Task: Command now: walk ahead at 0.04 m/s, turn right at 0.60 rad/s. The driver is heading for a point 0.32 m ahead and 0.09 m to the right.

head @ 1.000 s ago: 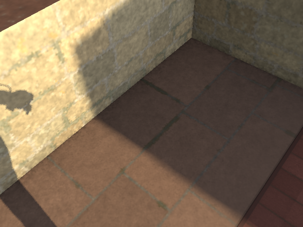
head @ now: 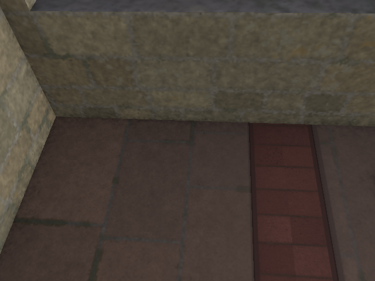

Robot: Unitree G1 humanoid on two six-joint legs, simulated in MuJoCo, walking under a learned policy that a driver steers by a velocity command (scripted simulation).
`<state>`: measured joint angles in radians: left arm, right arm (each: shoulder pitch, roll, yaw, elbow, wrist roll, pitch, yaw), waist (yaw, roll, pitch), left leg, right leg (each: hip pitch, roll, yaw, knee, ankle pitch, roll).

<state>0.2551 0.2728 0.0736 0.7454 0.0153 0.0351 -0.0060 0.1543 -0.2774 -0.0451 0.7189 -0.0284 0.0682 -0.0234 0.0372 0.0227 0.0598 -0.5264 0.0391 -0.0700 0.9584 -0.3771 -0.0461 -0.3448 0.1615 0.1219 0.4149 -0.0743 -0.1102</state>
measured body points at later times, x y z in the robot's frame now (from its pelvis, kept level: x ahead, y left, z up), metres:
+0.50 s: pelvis +0.02 +0.05 +0.01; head +0.05 +0.07 +0.46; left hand +0.19 +0.30 -0.12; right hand +0.05 -0.25 -0.09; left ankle +0.03 +0.14 -0.74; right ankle -0.05 -0.08 -0.67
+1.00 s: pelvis +0.01 +0.04 +0.00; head +0.01 +0.04 +0.45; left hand +0.20 +0.24 -0.13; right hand -0.03 -0.23 -0.13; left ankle +0.03 +0.15 -0.73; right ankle -0.04 -0.06 -0.73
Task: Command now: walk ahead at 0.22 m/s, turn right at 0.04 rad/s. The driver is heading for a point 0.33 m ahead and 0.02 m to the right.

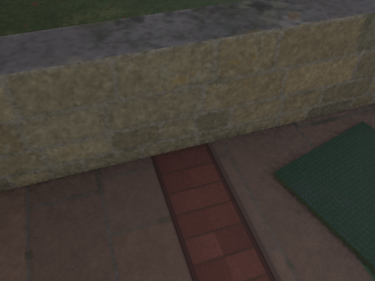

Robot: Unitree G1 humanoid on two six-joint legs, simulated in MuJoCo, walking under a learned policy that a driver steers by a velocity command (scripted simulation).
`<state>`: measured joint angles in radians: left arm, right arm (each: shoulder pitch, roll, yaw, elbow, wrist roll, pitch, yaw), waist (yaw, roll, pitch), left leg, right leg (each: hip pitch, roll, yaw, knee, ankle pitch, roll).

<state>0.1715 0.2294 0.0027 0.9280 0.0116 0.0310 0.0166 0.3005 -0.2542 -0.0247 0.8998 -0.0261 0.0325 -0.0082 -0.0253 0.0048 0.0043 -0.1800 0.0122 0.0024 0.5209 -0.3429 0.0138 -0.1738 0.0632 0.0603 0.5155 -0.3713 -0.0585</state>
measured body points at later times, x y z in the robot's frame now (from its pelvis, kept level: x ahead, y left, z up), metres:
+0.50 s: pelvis +0.15 -0.01 +0.00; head +0.18 -0.02 +0.45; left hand +0.10 +0.23 -0.14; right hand +0.30 -0.26 -0.12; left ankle +0.26 +0.10 -0.70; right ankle +0.05 -0.11 -0.74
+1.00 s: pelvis +0.25 +0.01 +0.00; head +0.25 +0.00 +0.45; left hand +0.27 +0.24 -0.16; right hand +0.28 -0.23 -0.15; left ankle +0.31 +0.07 -0.74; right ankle +0.25 -0.11 -0.74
